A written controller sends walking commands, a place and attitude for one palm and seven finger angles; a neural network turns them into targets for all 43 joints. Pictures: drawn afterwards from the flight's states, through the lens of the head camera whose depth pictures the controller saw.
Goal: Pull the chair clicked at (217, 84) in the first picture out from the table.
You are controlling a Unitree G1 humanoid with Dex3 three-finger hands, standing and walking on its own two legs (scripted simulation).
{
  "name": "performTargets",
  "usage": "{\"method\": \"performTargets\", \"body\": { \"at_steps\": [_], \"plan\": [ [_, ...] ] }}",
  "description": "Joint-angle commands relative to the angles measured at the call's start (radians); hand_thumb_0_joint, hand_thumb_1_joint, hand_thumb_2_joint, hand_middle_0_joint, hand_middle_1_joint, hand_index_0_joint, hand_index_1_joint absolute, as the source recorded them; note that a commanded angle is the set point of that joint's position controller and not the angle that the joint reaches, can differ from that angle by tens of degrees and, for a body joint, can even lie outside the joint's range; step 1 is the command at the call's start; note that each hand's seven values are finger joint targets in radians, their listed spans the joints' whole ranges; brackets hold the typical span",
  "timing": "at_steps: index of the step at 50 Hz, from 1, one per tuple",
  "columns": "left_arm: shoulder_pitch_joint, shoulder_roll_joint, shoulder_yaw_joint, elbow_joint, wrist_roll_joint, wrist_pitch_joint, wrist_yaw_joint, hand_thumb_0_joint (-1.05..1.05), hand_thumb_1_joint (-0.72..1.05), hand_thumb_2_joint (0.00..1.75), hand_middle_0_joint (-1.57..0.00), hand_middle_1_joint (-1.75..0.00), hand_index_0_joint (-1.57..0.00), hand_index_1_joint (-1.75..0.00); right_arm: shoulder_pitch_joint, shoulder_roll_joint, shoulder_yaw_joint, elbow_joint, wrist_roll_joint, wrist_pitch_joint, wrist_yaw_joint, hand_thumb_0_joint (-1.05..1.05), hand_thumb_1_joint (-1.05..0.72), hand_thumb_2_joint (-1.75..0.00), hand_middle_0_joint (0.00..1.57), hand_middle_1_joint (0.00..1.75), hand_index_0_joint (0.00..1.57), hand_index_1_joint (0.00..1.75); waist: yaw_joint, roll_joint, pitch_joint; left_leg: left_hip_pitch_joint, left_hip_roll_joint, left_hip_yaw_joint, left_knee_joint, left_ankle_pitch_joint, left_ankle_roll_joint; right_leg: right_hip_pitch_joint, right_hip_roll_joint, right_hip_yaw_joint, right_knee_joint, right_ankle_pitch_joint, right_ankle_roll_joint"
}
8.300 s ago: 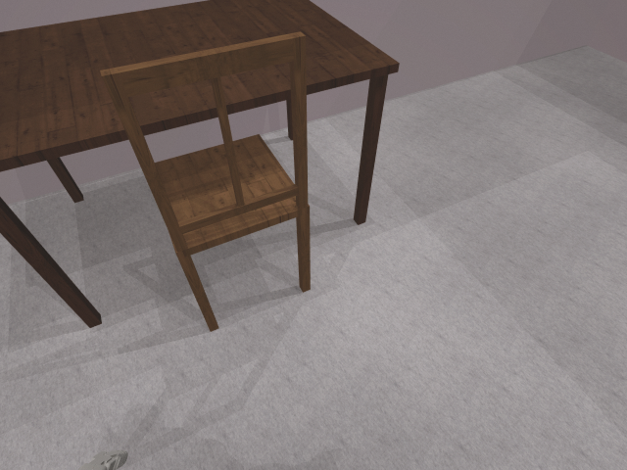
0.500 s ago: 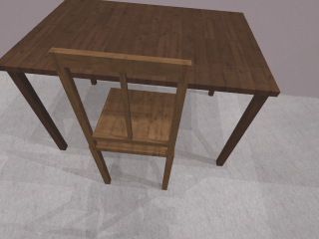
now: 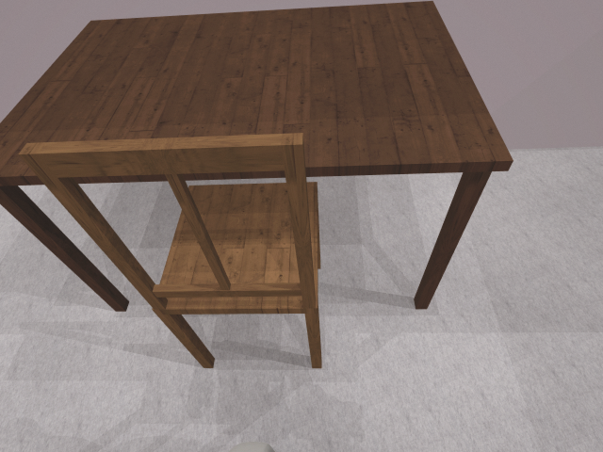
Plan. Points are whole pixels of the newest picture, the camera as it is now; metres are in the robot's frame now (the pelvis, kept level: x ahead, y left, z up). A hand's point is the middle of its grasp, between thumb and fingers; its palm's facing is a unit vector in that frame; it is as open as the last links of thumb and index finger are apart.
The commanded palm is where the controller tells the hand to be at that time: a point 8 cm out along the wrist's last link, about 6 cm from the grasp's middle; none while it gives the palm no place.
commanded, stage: come to a stop and stand still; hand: left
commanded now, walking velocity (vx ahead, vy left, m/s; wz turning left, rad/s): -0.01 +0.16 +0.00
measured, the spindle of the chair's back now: (204, 240) +0.46 +0.21 -0.05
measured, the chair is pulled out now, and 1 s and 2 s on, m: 0.00 0.00 0.00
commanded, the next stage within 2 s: look again from close up in 0.48 s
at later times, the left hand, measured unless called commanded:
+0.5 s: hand out of the picture -0.05 +0.21 -0.17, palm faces +0.07 -0.98 -0.18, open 7.4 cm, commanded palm none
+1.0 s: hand out of the picture -0.05 +0.20 -0.17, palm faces +0.03 -0.98 -0.19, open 7.3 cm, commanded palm none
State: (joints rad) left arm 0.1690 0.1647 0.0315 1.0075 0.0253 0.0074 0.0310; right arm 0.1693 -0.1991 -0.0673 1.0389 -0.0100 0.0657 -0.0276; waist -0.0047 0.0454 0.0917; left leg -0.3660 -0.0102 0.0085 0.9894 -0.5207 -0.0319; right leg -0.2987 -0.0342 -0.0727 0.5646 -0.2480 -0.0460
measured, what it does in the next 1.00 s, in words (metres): steps on the spot: left foot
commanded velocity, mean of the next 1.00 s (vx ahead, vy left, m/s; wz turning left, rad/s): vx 0.03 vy -0.02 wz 0.00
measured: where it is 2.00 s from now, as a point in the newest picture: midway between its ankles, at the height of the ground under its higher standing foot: outside the picture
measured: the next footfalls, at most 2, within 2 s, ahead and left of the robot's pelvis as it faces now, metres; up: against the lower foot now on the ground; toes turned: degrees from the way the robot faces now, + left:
left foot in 0.28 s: -0.02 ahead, +0.15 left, +0.00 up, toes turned +5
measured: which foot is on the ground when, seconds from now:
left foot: up 0.00-0.26, down 0.28-1.00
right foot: down 0.00-1.00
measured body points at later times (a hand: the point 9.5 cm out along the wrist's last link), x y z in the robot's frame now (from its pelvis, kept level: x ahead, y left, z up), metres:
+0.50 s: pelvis -0.03 +0.03 +0.01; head -0.03 +0.03 +0.46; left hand -0.05 +0.26 -0.16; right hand -0.04 -0.18 -0.15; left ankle -0.07 +0.16 -0.73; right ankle -0.02 -0.08 -0.74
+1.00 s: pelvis -0.05 +0.03 +0.00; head -0.06 +0.03 +0.45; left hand -0.05 +0.25 -0.16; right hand -0.05 -0.18 -0.16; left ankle -0.07 +0.16 -0.73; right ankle -0.01 -0.08 -0.73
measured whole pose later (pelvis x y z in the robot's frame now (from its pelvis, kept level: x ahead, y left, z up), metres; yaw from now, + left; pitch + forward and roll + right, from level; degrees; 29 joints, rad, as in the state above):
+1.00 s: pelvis -0.05 +0.03 +0.00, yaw +0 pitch -2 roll +0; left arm 0.31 0.14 -0.01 1.11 0.01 -0.02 0.04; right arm 0.32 -0.14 0.01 1.10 -0.01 -0.02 -0.02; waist 0.00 0.01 0.01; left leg -0.14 0.01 0.01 0.49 -0.30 -0.01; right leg -0.24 -0.01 -0.03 0.49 -0.21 -0.01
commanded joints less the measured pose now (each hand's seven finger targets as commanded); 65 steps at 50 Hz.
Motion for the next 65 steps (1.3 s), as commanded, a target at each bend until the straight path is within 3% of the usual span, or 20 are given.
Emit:
{"method": "performTargets", "body": {
  "at_steps": [1,7,10,11,12,14,16,22,25,26,27,28,29,30,31,32,34,36,39,65],
  "plan": [
    [0.060,0.187,0.051,-0.056,-0.002,-0.008,0.017,0.00,0.90,0.90,-0.20,-0.30,-0.20,-0.30,0.058,-0.054,-0.011,-0.045,-0.002,-0.007,0.005,0.00,-0.90,-0.90,0.20,0.30,0.20,0.30,0.025,-0.173,-0.141,-0.060,0.020,-0.049,0.111,0.050,-0.021,0.152,-0.285,0.237,-0.202,0.581,-0.156],
    [0.083,0.204,0.059,-0.046,0.008,-0.001,0.010,0.00,0.90,0.90,-0.20,-0.30,-0.20,-0.30,0.053,-0.038,0.006,-0.058,0.000,-0.024,0.016,0.00,-0.90,-0.90,0.20,0.30,0.20,0.30,0.057,-0.222,-0.131,0.037,0.020,-0.001,-0.220,0.056,-0.006,0.139,-0.251,0.273,-0.297,0.143,-0.140],
    [0.065,0.189,0.053,-0.027,0.003,0.002,0.004,0.00,0.90,0.90,-0.20,-0.30,-0.20,-0.30,0.135,-0.015,0.019,-0.025,0.000,-0.041,0.013,0.00,-0.90,-0.90,0.20,0.30,0.20,0.30,0.029,-0.235,-0.145,0.178,0.006,0.036,-0.464,0.147,0.009,0.087,-0.190,0.236,-0.316,-0.057,-0.092],
    [0.043,0.174,0.049,-0.022,-0.003,0.004,0.004,0.00,0.90,0.90,-0.20,-0.30,-0.20,-0.30,0.191,-0.011,0.024,-0.002,-0.002,-0.049,0.010,0.00,-0.90,-0.90,0.20,0.30,0.20,0.30,-0.002,-0.220,-0.134,0.272,0.006,0.042,-0.589,0.227,0.016,0.013,-0.167,0.217,-0.305,-0.148,-0.057],
    [0.039,0.142,0.039,-0.015,-0.009,0.005,0.002,0.00,0.90,0.90,-0.20,-0.30,-0.20,-0.30,0.218,-0.017,0.030,0.015,-0.004,-0.058,0.007,0.00,-0.90,-0.90,0.20,0.30,0.20,0.30,-0.012,-0.156,-0.119,0.327,0.026,0.010,-0.665,0.251,0.025,-0.044,-0.122,0.186,-0.268,-0.207,-0.017],
    [0.061,0.065,0.019,-0.011,-0.020,0.008,-0.009,0.00,0.90,0.90,-0.20,-0.30,-0.20,-0.30,0.185,-0.090,0.030,0.002,-0.021,-0.070,0.001,0.00,-0.90,-0.90,0.20,0.30,0.20,0.30,0.012,0.074,-0.031,0.105,0.209,-0.221,-0.827,0.015,0.089,-0.011,-0.016,0.075,-0.127,-0.097,0.044],
    [0.064,0.061,0.020,0.018,-0.002,0.013,-0.017,0.00,0.90,0.90,-0.20,-0.30,-0.20,-0.30,0.078,-0.100,0.029,-0.012,-0.018,-0.074,-0.003,0.00,-0.90,-0.90,0.20,0.30,0.20,0.30,0.035,0.167,0.043,-0.070,0.247,-0.276,-0.924,-0.137,0.117,0.081,-0.004,0.026,-0.022,-0.030,0.063],
    [0.139,0.044,0.005,0.083,-0.006,-0.005,-0.025,0.00,0.90,0.90,-0.20,-0.30,-0.20,-0.30,0.133,-0.066,0.037,0.030,-0.008,-0.088,-0.028,0.00,-0.90,-0.90,0.20,0.30,0.20,0.30,0.024,0.086,0.048,0.124,0.196,-0.176,-0.790,0.230,0.118,0.028,-0.002,0.045,-0.082,0.015,0.061],
    [0.209,0.057,-0.004,0.129,-0.019,-0.026,-0.013,0.00,0.90,0.90,-0.20,-0.30,-0.20,-0.30,0.182,-0.016,0.047,0.060,0.003,-0.098,-0.029,0.00,-0.90,-0.90,0.20,0.30,0.20,0.30,0.019,0.009,-0.030,0.168,0.125,-0.088,-0.645,0.538,0.076,0.165,-0.055,0.108,-0.202,0.276,0.038],
    [0.217,0.060,-0.005,0.146,-0.022,-0.035,-0.009,0.00,0.90,0.90,-0.20,-0.30,-0.20,-0.30,0.187,-0.012,0.049,0.071,0.002,-0.095,-0.030,0.00,-0.90,-0.90,0.20,0.30,0.20,0.30,0.009,-0.093,-0.078,0.207,0.115,-0.064,-0.622,0.521,0.051,0.176,-0.065,0.127,-0.195,0.366,0.024],
    [0.209,0.057,-0.008,0.150,-0.025,-0.039,-0.006,0.00,0.90,0.90,-0.20,-0.30,-0.20,-0.30,0.200,-0.013,0.050,0.077,0.004,-0.094,-0.030,0.00,-0.90,-0.90,0.20,0.30,0.20,0.30,0.001,-0.123,-0.100,0.225,0.109,-0.056,-0.619,0.482,0.042,0.181,-0.074,0.127,-0.198,0.385,0.019],
    [0.203,0.053,-0.011,0.150,-0.026,-0.041,-0.004,0.00,0.90,0.90,-0.20,-0.30,-0.20,-0.30,0.209,-0.009,0.052,0.087,0.004,-0.093,-0.029,0.00,-0.90,-0.90,0.20,0.30,0.20,0.30,-0.004,-0.112,-0.108,0.233,0.108,-0.052,-0.632,0.456,0.039,0.181,-0.079,0.125,-0.203,0.367,0.017],
    [0.251,0.074,-0.014,0.170,-0.007,-0.052,0.046,0.00,0.90,0.90,-0.20,-0.30,-0.20,-0.30,0.123,-0.064,0.045,0.038,0.007,-0.104,-0.011,0.00,-0.90,-0.90,0.20,0.30,0.20,0.30,0.032,-0.029,-0.026,0.132,0.124,0.015,-0.480,0.458,0.022,0.147,-0.109,0.143,-0.143,0.563,0.024],
    [0.259,0.113,-0.009,0.165,-0.012,-0.057,0.043,0.00,0.90,0.90,-0.20,-0.30,-0.20,-0.30,0.118,-0.017,0.056,0.013,0.010,-0.097,-0.009,0.00,-0.90,-0.90,0.20,0.30,0.20,0.30,0.005,-0.017,-0.040,0.118,0.088,0.017,-0.497,0.414,0.015,0.168,-0.133,0.137,-0.123,0.705,-0.001],
    [0.279,0.088,-0.017,0.147,-0.017,-0.058,0.037,0.00,0.90,0.90,-0.20,-0.30,-0.20,-0.30,0.202,0.014,0.058,0.014,0.001,-0.105,-0.011,0.00,-0.90,-0.90,0.20,0.30,0.20,0.30,-0.013,-0.037,-0.184,0.165,0.081,0.003,-0.514,0.307,0.028,0.222,-0.129,0.161,-0.082,0.620,-0.016],
    [0.256,0.074,-0.021,0.137,-0.015,-0.056,0.031,0.00,0.90,0.90,-0.20,-0.30,-0.20,-0.30,0.219,0.006,0.053,0.020,0.000,-0.107,-0.015,0.00,-0.90,-0.90,0.20,0.30,0.20,0.30,-0.019,-0.066,-0.231,0.180,0.084,-0.008,-0.503,0.351,0.035,0.236,-0.116,0.150,-0.066,0.579,-0.016],
    [0.230,0.060,-0.024,0.122,-0.012,-0.049,0.021,0.00,0.90,0.90,-0.20,-0.30,-0.20,-0.30,0.213,-0.004,0.049,0.029,0.002,-0.097,-0.015,0.00,-0.90,-0.90,0.20,0.30,0.20,0.30,-0.017,-0.134,-0.130,0.154,0.086,-0.024,-0.522,0.320,0.040,0.148,-0.095,0.153,-0.114,0.318,-0.010],
    [0.213,0.056,-0.027,0.110,-0.012,-0.041,0.017,0.00,0.90,0.90,-0.20,-0.30,-0.20,-0.30,0.202,0.001,0.055,0.027,-0.001,-0.092,-0.009,0.00,-0.90,-0.90,0.20,0.30,0.20,0.30,-0.015,-0.098,-0.021,0.128,0.084,-0.031,-0.551,0.302,0.044,0.065,-0.075,0.153,-0.155,0.118,-0.007],
    [0.212,0.058,-0.025,0.098,-0.013,-0.042,0.014,0.00,0.90,0.90,-0.20,-0.30,-0.20,-0.30,0.201,0.001,0.059,0.023,-0.001,-0.092,-0.003,0.00,-0.90,-0.90,0.20,0.30,0.20,0.30,-0.011,-0.074,0.017,0.113,0.075,-0.046,-0.568,0.290,0.048,0.029,-0.067,0.168,-0.184,-0.010,-0.005],
    [0.205,0.066,-0.021,0.055,-0.016,-0.033,0.008,0.00,0.90,0.90,-0.20,-0.30,-0.20,-0.30,0.229,-0.022,0.066,0.061,0.002,-0.099,0.001,0.00,-0.90,-0.90,0.20,0.30,0.20,0.30,0.005,-0.051,0.007,0.072,0.089,-0.083,-0.673,0.246,0.056,0.102,-0.063,0.124,-0.187,0.018,0.016]
  ]
}}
